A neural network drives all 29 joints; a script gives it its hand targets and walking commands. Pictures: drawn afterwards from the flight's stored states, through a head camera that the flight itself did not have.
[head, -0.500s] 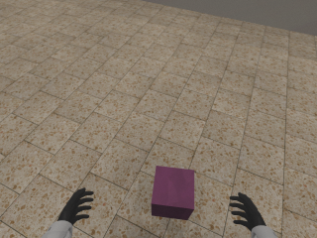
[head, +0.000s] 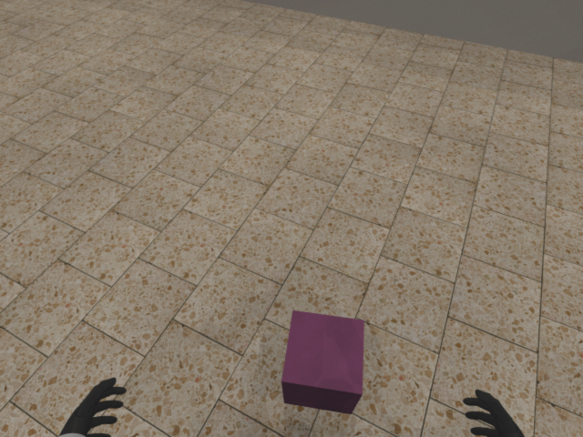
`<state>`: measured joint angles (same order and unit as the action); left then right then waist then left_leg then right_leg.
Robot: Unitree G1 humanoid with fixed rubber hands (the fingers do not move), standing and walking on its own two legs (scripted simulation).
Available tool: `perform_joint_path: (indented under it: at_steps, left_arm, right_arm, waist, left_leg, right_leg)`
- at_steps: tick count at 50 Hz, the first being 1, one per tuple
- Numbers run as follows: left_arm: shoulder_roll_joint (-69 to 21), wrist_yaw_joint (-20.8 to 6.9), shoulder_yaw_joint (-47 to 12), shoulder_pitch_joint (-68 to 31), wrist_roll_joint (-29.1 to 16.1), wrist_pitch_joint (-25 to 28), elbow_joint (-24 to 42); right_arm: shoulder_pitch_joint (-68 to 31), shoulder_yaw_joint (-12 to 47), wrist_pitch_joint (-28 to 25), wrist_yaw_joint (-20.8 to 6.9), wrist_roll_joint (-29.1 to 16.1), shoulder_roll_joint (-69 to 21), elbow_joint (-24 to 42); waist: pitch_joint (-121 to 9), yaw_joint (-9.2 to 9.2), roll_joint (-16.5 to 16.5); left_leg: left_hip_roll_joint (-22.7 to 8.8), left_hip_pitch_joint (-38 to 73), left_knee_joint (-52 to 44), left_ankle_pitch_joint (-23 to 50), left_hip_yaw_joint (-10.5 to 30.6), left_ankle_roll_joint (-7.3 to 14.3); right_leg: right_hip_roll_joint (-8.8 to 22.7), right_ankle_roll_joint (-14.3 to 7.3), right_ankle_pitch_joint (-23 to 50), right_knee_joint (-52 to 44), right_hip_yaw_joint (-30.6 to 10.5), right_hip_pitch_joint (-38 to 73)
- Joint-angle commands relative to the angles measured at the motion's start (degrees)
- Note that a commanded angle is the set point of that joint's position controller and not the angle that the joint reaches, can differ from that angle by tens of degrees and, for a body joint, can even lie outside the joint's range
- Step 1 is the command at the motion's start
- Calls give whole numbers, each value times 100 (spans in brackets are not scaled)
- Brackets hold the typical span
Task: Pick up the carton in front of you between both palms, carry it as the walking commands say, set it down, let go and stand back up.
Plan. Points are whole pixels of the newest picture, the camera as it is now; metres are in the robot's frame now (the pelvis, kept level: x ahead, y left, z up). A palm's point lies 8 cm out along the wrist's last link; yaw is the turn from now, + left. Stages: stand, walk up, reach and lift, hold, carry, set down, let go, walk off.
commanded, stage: stand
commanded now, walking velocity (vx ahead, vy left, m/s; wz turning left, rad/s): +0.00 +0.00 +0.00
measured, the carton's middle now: (322, 363) +0.40 -0.07 -0.64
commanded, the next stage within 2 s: none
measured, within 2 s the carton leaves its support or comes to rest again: neither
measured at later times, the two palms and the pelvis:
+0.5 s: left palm out of the picture +0.10 +0.30 -0.08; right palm out of the picture +0.10 -0.30 -0.10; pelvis -0.01 -0.01 +0.01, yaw +0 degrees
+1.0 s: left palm out of the picture +0.07 +0.30 -0.09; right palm out of the picture +0.07 -0.31 -0.10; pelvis -0.02 -0.01 +0.01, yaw +0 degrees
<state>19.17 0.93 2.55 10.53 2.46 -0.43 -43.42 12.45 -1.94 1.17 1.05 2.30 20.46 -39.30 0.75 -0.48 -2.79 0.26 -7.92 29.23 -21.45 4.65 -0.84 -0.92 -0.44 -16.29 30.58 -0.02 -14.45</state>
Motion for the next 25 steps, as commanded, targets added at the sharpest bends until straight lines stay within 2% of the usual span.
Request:
perform_joint_path:
  at_steps: [1,11,25]
  left_arm:
    - [897,39,183,-175,-11,93,224]
    - [966,35,138,-337,-33,114,-194]
    - [1053,9,81,-544,-69,115,-757]
  right_arm:
    - [-91,-171,-92,36,-16,789,253]
    - [-203,-86,-124,51,-49,882,-174]
    - [-347,-19,-154,40,-67,999,-783]
  waist:
    - [-426,20,300]
    - [-356,8,221]
    - [-174,-2,252]
  left_leg:
    - [-339,-245,-319,2061,140,57]
    - [-392,-192,-501,2111,190,62]
    - [-462,-151,-869,1666,288,101]
  right_leg:
    - [483,-79,1986,-341,-398,659]
    - [535,-106,2064,-456,-446,806]
    - [595,-108,1605,-768,-538,844]
